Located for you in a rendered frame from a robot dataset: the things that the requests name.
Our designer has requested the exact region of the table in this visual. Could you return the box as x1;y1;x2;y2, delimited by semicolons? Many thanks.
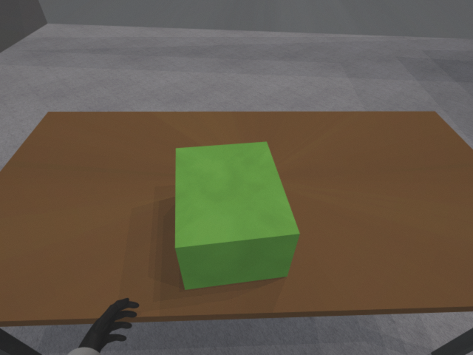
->
0;111;473;355

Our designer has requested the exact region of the carton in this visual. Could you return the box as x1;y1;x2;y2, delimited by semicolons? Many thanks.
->
175;141;300;290

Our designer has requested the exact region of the robot left hand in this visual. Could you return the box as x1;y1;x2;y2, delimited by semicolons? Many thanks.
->
78;298;139;353

